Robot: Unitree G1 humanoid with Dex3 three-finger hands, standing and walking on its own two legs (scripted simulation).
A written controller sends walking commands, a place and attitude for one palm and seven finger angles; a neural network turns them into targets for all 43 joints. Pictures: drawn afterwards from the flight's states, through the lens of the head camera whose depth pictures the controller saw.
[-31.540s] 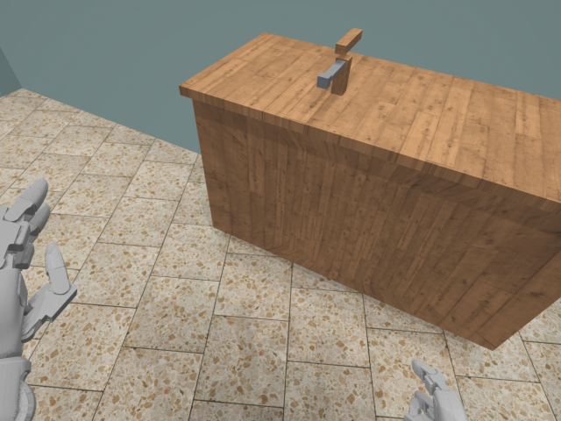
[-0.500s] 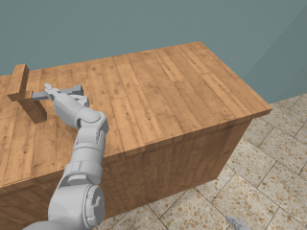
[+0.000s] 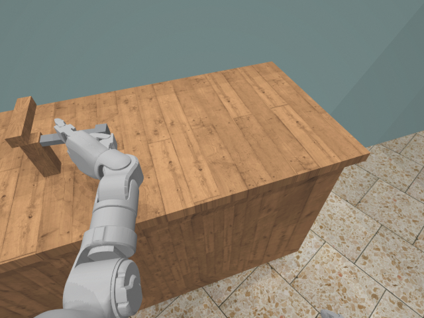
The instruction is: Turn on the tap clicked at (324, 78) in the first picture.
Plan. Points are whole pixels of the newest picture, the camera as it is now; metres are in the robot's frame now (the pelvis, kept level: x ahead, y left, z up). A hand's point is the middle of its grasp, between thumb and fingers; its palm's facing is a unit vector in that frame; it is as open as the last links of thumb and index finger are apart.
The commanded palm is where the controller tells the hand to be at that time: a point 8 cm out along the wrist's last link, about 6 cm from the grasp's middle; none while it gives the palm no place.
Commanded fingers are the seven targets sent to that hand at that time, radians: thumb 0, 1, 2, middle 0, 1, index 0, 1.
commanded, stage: lift the hand up off the lever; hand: left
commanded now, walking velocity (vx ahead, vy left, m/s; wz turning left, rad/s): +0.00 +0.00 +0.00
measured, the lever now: (102, 132) +0.47 +0.27 +0.10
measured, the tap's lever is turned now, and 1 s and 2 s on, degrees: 82 82 82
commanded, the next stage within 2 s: draw the hand back beside the body in 1.18 s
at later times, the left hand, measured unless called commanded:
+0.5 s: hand (102, 135) +0.40 +0.22 +0.16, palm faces +0.82 -0.56 -0.05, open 7.8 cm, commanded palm +0.35 +0.23 +0.16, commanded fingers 0.00 0.90 0.90 -0.15 -0.15 -0.15 -0.15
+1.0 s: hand (100, 129) +0.40 +0.22 +0.18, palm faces +0.81 -0.58 -0.03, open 7.8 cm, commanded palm +0.34 +0.23 +0.18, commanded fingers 0.00 0.90 0.90 -0.15 -0.15 -0.15 -0.15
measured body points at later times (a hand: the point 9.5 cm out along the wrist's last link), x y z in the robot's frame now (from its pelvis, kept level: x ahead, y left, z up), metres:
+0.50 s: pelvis +0.00 +0.00 +0.00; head -0.01 -0.02 +0.45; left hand +0.35 +0.25 +0.17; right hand +0.17 -0.23 -0.11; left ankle +0.00 +0.15 -0.73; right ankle -0.01 -0.09 -0.73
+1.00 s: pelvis +0.01 +0.01 +0.01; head -0.01 -0.01 +0.46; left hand +0.35 +0.25 +0.18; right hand +0.17 -0.22 -0.11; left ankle +0.00 +0.15 -0.73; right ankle -0.01 -0.09 -0.73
